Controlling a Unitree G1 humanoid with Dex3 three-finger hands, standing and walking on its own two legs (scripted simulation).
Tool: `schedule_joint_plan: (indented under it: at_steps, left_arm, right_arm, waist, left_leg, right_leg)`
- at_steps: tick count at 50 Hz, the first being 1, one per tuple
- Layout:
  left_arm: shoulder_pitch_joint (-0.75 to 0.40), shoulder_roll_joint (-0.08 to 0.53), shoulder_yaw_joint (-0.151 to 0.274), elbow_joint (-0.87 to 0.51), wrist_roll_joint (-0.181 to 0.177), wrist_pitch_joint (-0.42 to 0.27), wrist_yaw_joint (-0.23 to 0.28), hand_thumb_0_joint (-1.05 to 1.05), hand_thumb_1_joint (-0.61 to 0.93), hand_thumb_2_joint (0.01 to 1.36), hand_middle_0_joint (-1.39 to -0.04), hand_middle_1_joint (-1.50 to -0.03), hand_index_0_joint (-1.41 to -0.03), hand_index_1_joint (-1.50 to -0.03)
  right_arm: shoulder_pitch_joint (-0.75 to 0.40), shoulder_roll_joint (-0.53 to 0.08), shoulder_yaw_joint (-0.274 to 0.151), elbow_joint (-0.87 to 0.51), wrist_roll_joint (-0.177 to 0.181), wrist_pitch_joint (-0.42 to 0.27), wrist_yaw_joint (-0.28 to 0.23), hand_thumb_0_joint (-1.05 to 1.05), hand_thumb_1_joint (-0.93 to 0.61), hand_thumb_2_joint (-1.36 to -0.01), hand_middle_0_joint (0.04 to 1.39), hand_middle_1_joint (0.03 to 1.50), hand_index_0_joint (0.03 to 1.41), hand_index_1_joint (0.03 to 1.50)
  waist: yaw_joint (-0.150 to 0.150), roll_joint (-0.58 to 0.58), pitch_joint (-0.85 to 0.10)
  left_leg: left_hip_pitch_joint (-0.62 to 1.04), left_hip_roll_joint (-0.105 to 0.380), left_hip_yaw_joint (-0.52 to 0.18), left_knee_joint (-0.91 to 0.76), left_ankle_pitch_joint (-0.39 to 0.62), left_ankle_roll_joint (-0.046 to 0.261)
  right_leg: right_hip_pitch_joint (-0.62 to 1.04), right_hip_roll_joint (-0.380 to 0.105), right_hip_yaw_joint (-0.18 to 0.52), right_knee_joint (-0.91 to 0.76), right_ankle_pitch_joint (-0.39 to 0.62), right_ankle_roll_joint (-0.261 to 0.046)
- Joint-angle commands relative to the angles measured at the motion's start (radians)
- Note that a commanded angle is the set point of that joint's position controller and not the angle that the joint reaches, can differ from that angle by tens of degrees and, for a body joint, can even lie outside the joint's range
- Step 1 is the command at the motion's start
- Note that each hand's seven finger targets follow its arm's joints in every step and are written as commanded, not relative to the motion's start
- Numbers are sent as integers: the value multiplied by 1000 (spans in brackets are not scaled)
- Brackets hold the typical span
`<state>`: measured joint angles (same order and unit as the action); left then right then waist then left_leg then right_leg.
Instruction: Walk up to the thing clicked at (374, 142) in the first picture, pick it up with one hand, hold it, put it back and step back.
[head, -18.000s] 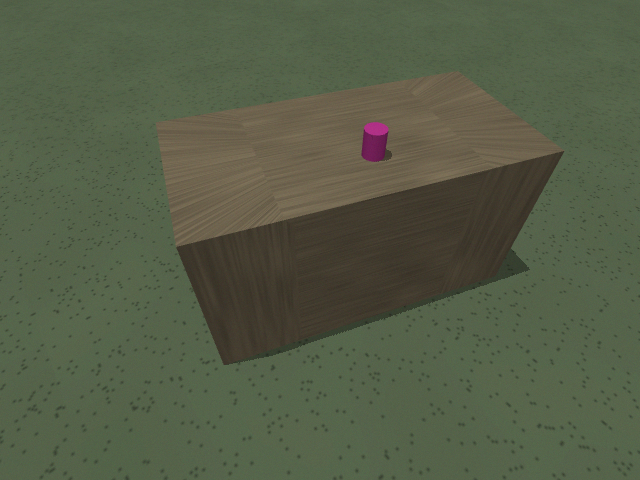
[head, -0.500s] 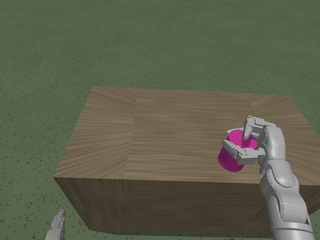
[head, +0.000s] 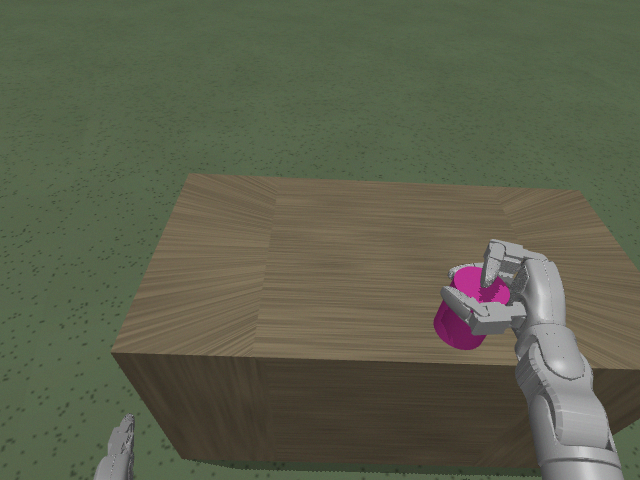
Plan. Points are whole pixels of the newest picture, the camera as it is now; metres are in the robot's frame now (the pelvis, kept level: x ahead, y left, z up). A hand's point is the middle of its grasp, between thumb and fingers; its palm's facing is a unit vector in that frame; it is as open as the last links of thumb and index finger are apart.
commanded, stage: hold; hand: right
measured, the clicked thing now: (469, 308) +0.33 -0.17 +0.08
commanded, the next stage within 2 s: crouch in 1.00 s
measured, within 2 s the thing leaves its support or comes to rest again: neither
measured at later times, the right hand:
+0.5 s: hand (476, 280) +0.33 -0.17 +0.13, palm faces +0.14 +0.99 -0.02, open 5.6 cm
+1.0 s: hand (478, 275) +0.34 -0.17 +0.13, palm faces +0.14 +0.99 -0.02, open 5.6 cm
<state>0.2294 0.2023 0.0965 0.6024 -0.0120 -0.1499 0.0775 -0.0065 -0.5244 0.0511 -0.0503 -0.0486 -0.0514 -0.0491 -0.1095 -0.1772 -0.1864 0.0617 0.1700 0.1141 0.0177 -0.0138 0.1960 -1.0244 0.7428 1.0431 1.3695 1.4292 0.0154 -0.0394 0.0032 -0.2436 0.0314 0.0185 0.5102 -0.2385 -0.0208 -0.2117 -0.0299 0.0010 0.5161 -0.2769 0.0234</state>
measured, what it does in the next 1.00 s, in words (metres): stands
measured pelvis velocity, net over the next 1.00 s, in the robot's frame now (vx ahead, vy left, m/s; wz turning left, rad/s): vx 0.01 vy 0.00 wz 0.00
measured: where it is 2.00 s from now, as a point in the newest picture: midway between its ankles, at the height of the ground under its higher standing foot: outside the picture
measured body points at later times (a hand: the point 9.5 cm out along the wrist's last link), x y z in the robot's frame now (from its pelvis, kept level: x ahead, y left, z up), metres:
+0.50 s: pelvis +0.00 +0.00 +0.00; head +0.00 +0.02 +0.45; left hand +0.17 +0.26 -0.08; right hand +0.32 -0.22 +0.13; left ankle +0.02 +0.13 -0.74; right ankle +0.00 -0.13 -0.74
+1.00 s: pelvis +0.01 +0.00 +0.00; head +0.00 +0.02 +0.45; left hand +0.17 +0.26 -0.08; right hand +0.33 -0.22 +0.13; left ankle +0.02 +0.13 -0.74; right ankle +0.00 -0.13 -0.74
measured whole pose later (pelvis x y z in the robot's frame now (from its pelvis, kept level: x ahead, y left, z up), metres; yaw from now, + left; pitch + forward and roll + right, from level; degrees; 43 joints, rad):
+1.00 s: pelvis +0.01 +0.00 +0.00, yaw +0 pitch -1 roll +0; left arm 0.22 0.21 0.09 0.61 -0.01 -0.14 0.08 -0.01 -0.53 0.05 -0.05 -0.05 -0.05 -0.05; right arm -0.14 -0.19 -0.19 0.08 0.17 0.12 0.02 -0.01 0.20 -1.03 0.74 1.04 1.38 1.44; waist 0.01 -0.04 0.00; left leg -0.23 0.03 0.02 0.51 -0.25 -0.02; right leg -0.20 -0.03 0.00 0.50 -0.28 0.03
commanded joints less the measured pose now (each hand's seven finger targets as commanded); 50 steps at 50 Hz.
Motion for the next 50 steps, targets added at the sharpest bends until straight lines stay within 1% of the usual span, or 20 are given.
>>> schedule_joint_plan:
  at_steps: [1, 5, 6, 9, 11, 14, 15, 16, 18, 21, 25, 27, 30, 33, 35, 36, 39, 43, 46, 50]
  left_arm:
    - [-106, 122, 33, -154, -1, -64, 12, 0, -548, 52, -45, -49, -44, -50]
    - [-116, 111, 25, -154, 0, -64, 11, 0, -548, 53, -44, -49, -43, -50]
    - [-102, 86, 4, -110, 0, -57, 8, 0, -547, 51, -46, -50, -46, -50]
    - [-143, 134, 40, -174, 2, -61, 14, 0, -545, 48, -46, -50, -47, -50]
    - [-107, 144, 49, -133, 0, -51, 16, 0, -540, 45, -45, -50, -47, -48]
    - [-103, 89, 4, -128, 0, -52, 3, 0, -543, 46, -46, -50, -47, -49]
    - [-108, 138, 47, -148, -2, -51, 7, 0, -540, 45, -45, -49, -46, -47]
    - [-92, 112, 19, -149, -1, -49, 1, 0, -544, 46, -46, -49, -46, -48]
    - [-83, 155, 62, -149, 0, -49, 5, 0, -538, 42, -47, -49, -49, -46]
    - [-68, 163, 74, -162, -1, -45, 6, 0, -541, 46, -46, -51, -48, -49]
    - [-127, 90, 12, -160, -3, -56, 5, 0, -547, 52, -46, -51, -45, -51]
    - [-139, 149, 55, -177, 0, -63, 16, 0, -543, 50, -45, -50, -46, -49]
    - [-100, 102, 20, -148, -1, -50, 10, 0, -538, 46, -45, -50, -47, -47]
    - [-94, 124, 33, -144, 0, -47, 4, 0, -535, 43, -44, -48, -47, -45]
    - [-91, 100, 22, -130, -2, -37, -2, 0, -541, 45, -45, -48, -46, -47]
    - [-95, 150, 61, -135, 0, -38, 1, 0, -537, 42, -44, -48, -46, -45]
    - [-99, 128, 46, -133, -2, -36, 1, 0, -544, 47, -45, -47, -45, -47]
    - [-113, 138, 45, -180, -4, -53, 10, 0, -541, 46, -46, -49, -47, -48]
    - [-99, 142, 51, -155, -2, -55, 16, 0, -546, 48, -46, -49, -46, -49]
    - [-102, 137, 44, -160, -1, -56, 13, 0, -543, 46, -48, -50, -48, -49]
  right_arm:
    - [-377, -172, -82, -295, 21, -107, -12, 0, -445, -1310, 1366, 1438, 1389, 1438]
    - [-406, -140, -41, -292, 19, -109, 0, 0, -391, -1323, 1362, 1452, 1390, 1452]
    - [-389, -167, -65, -295, 21, -108, -1, 0, -422, -1331, 1371, 1458, 1398, 1458]
    - [-394, -169, -65, -318, 20, -97, 4, 0, -428, -1308, 1356, 1434, 1381, 1434]
    - [-363, -160, -59, -269, 22, -81, 6, 0, -412, -1308, 1354, 1436, 1380, 1436]
    - [-380, -149, -55, -284, 22, -73, 13, 0, -389, -1323, 1357, 1451, 1386, 1450]
    - [-367, -152, -66, -239, 25, -64, 11, 0, -390, -1325, 1361, 1454, 1391, 1454]
    - [-348, -151, -63, -252, 21, -61, 11, 0, -382, -1321, 1355, 1450, 1386, 1450]
    - [-372, -184, -96, -258, 23, -62, 5, 0, -403, -1316, 1358, 1444, 1386, 1444]
    - [-403, -178, -84, -292, 25, -77, 3, 0, -443, -1324, 1374, 1451, 1398, 1451]
    - [-437, -141, -42, -312, 23, -96, -7, 0, -435, -1299, 1351, 1423, 1374, 1423]
    - [-418, -157, -49, -280, 17, -91, -9, 0, -405, -1308, 1353, 1435, 1379, 1435]
    - [-390, -145, -35, -287, 12, -88, -5, 0, -384, -1305, 1343, 1432, 1371, 1432]
    - [-350, -179, -95, -243, 23, -71, -7, 0, -402, -1310, 1360, 1442, 1387, 1442]
    - [-381, -188, -95, -286, 24, -76, -5, 0, -408, -1315, 1365, 1447, 1392, 1447]
    - [-355, -190, -106, -256, 24, -72, -6, 0, -414, -1308, 1362, 1440, 1388, 1440]
    - [-409, -198, -105, -326, 29, -87, -7, 0, -398, -1315, 1361, 1446, 1389, 1446]
    - [-401, -136, -42, -283, 28, -93, 3, 0, -403, -1319, 1360, 1448, 1389, 1447]
    - [-393, -139, -35, -232, 24, -85, 11, 0, -405, -1296, 1344, 1423, 1370, 1423]
    - [-439, -175, -61, -330, 20, -89, -1, 0, -425, -1286, 1337, 1409, 1361, 1409]
  waist:
    - [-18, 20, -230]
    - [1, 24, -256]
    - [-18, 12, -224]
    - [-6, 22, -270]
    - [0, 39, -216]
    - [-8, 12, -224]
    - [5, 45, -218]
    - [-7, 49, -216]
    - [-3, 39, -241]
    - [11, 49, -254]
    - [-5, 35, -238]
    - [-2, 27, -248]
    - [-8, -8, -258]
    - [-14, 16, -254]
    - [-16, 23, -229]
    - [-13, 39, -233]
    - [-11, 31, -240]
    - [6, 60, -231]
    - [16, 52, -239]
    - [-8, 0, -267]
  left_leg:
    - [69, -28, 39, -65, 173, 5]
    - [67, -34, 42, -62, 197, 6]
    - [70, -27, 38, -68, 182, 5]
    - [86, -23, 35, -72, 198, 1]
    - [59, -27, 38, -78, 176, 2]
    - [60, -28, 40, -73, 185, 5]
    - [54, -32, 43, -73, 199, 3]
    - [67, -32, 47, -72, 204, 3]
    - [76, -30, 43, -68, 226, 2]
    - [70, -29, 39, -68, 229, 3]
    - [72, -21, 30, -78, 185, 2]
    - [70, -24, 33, -72, 184, 3]
    - [81, -26, 36, -68, 206, 8]
    - [96, -26, 41, -72, 221, 3]
    - [90, -23, 37, -78, 205, 1]
    - [89, -26, 38, -78, 208, 1]
    - [77, -27, 36, -77, 193, 3]
    - [63, -31, 40, -74, 190, 3]
    - [58, -24, 35, -71, 214, -1]
    - [74, -26, 42, -63, 214, 9]
  right_leg:
    - [61, 24, -15, -75, 165, -24]
    - [79, 16, -11, -72, 195, -25]
    - [55, 24, -17, -72, 176, -26]
    - [84, 28, -21, -71, 187, -28]
    - [71, 25, -18, -83, 165, -29]
    - [72, 22, -17, -81, 179, -26]
    - [72, 19, -16, -80, 193, -29]
    - [70, 18, -15, -81, 202, -27]
    - [89, 20, -17, -73, 223, -26]
    - [104, 22, -18, -74, 218, -29]
    - [80, 30, -23, -73, 168, -32]
    - [84, 27, -19, -77, 169, -28]
    - [88, 25, -18, -76, 204, -23]
    - [72, 26, -20, -75, 212, -25]
    - [58, 29, -22, -77, 192, -27]
    - [64, 26, -22, -79, 195, -28]
    - [74, 24, -19, -81, 180, -28]
    - [90, 19, -16, -82, 182, -30]
    - [104, 24, -19, -70, 201, -33]
    - [108, 23, -13, -77, 217, -22]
